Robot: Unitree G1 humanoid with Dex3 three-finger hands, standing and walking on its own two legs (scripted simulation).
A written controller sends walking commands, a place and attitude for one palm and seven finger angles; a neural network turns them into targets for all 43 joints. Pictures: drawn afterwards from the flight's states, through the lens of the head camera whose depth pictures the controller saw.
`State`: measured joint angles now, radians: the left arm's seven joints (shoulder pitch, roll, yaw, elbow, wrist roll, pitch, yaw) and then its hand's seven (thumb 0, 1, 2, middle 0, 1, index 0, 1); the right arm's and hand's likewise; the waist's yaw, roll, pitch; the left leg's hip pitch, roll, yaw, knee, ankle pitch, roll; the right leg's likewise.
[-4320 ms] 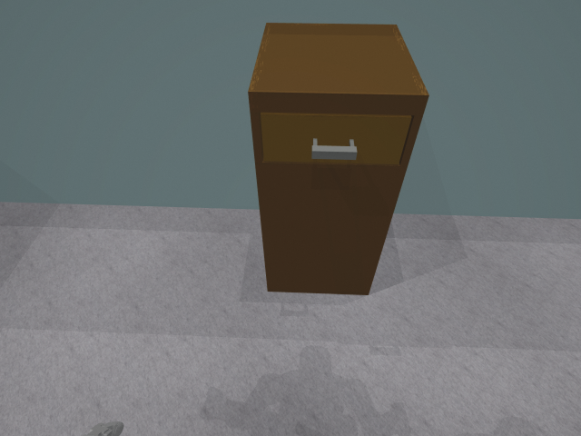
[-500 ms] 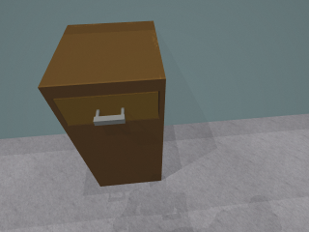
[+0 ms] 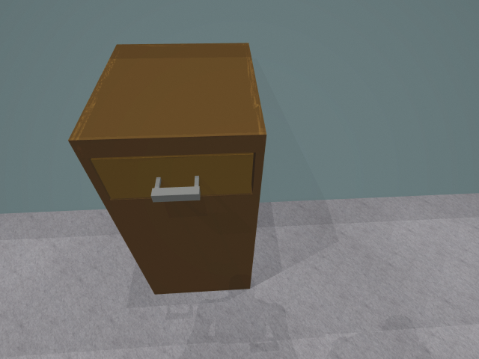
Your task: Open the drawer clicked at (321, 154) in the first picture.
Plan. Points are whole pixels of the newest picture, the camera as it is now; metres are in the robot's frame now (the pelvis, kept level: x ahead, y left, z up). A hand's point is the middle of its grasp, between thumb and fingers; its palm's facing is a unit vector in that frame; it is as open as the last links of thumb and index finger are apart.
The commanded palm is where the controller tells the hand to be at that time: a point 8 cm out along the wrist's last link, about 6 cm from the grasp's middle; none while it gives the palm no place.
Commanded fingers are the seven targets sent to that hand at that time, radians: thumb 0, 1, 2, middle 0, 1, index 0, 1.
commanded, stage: look again from close up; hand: left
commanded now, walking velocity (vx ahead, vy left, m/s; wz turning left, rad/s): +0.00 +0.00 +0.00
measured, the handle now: (177, 187) +0.48 +0.18 -0.04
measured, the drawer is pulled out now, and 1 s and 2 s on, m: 0.00 0.00 0.00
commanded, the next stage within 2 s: raise the hand with hooked fingers in 0.52 s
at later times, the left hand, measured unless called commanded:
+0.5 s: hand out of the picture -0.01 +0.20 -0.18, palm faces +0.00 -0.98 -0.21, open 7.4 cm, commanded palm none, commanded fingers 0.00 0.90 0.90 -0.20 -0.30 -0.20 -0.30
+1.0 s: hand (120, 339) +0.16 +0.21 -0.06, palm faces -0.08 -0.24 -0.97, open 8.3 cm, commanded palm +0.13 +0.24 -0.02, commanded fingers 0.00 0.43 0.70 -0.23 -0.60 -0.23 -0.60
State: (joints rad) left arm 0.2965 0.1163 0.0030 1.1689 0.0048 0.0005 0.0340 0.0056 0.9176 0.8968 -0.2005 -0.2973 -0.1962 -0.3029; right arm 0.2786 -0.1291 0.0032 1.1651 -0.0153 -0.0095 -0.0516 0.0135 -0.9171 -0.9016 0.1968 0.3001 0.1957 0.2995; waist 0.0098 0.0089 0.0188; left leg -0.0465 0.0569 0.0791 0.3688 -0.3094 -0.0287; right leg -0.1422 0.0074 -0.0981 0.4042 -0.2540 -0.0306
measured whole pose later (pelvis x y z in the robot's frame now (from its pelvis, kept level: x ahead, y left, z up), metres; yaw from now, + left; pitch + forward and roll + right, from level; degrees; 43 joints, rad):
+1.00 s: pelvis -0.04 +0.00 -0.03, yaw -4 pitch +9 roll +3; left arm 0.38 0.29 -0.07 0.08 0.99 0.00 0.38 0.01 0.67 0.79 -0.21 -0.46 -0.21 -0.46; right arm 0.05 -0.29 -0.06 0.55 -0.03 -0.04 0.04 0.02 -0.91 -0.90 0.19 0.30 0.19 0.30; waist 0.06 -0.02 -0.11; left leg -0.43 0.03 0.15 0.66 -0.38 -0.01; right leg -0.58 -0.02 0.00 0.75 -0.33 -0.04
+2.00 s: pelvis -0.03 +0.03 -0.01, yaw -2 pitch +1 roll +1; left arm -0.06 0.37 -0.14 0.10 1.00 0.20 0.17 0.00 -0.45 0.32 -0.32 -1.17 -0.31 -1.18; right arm 0.08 -0.21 0.01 0.62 0.00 0.07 -0.03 0.01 -0.90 -0.90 0.20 0.30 0.20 0.30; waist 0.09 0.07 -0.03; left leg -0.20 -0.01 0.06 0.50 -0.32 0.02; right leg -0.31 -0.04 -0.03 0.55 -0.26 0.00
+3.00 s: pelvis -0.04 +0.01 +0.00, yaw -2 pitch +3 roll +1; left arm -0.32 0.39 -0.13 0.39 1.01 0.09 0.19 0.00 -0.49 0.30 -0.32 -1.20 -0.32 -1.20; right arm 0.14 -0.24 -0.02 0.69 0.02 0.04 -0.05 0.01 -0.90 -0.90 0.20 0.30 0.20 0.30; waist 0.07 0.06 -0.02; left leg -0.24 0.00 0.03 0.45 -0.28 0.00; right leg -0.34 -0.02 -0.05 0.50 -0.23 -0.02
